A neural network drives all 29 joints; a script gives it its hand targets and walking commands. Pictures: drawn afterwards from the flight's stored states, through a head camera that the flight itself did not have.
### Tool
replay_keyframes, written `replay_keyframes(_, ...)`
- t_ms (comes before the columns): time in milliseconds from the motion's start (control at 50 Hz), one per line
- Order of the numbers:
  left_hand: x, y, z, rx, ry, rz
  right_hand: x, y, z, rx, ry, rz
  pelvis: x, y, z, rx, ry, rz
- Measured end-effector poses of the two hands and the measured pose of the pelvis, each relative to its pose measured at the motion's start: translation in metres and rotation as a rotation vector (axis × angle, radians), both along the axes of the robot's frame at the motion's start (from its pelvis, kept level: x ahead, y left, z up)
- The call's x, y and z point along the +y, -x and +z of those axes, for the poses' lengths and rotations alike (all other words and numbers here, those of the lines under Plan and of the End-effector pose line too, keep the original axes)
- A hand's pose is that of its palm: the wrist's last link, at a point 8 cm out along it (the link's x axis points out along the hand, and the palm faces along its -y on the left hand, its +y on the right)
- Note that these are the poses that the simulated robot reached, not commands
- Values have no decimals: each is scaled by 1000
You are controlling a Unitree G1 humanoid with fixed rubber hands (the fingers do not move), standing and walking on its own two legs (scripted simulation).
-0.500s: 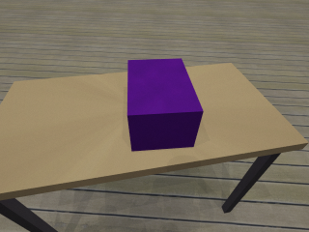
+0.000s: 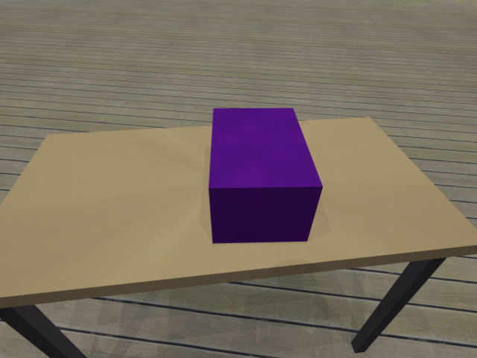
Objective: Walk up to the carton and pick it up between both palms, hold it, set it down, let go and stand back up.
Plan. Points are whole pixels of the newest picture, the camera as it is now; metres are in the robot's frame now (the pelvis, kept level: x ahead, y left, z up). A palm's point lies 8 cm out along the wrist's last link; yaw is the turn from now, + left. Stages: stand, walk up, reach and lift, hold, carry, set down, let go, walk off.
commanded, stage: stand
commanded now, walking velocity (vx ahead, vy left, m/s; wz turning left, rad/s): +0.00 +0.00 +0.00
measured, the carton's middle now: (256, 169) +0.52 -0.02 +0.05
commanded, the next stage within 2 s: none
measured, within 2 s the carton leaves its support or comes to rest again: neither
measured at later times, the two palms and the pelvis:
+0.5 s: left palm out of the picture -0.08 +0.18 -0.16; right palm out of the picture -0.07 -0.20 -0.15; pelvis -0.02 -0.01 +0.00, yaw +1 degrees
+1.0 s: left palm out of the picture -0.08 +0.18 -0.16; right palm out of the picture -0.07 -0.20 -0.15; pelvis -0.02 -0.01 +0.00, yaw +1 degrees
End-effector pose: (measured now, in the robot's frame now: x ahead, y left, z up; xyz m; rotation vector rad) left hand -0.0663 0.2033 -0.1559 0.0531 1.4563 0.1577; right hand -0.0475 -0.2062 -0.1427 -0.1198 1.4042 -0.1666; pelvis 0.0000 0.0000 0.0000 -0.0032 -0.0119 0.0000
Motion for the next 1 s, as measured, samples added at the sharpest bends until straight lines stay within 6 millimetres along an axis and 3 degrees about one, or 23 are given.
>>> replay_keyframes(280,-24,15,-2,43,29,6,6,18,-5,63,-31,2,-7,9,-1,-19,-1,8)
replay_keyframes(600,-25,17,-1,40,13,7,1,27,-6,92,-34,6,-14,18,-1,-31,2,13)
replay_keyframes(1000,-23,13,-2,40,19,9,2,21,-3,89,-26,16,-12,23,-1,-32,3,17)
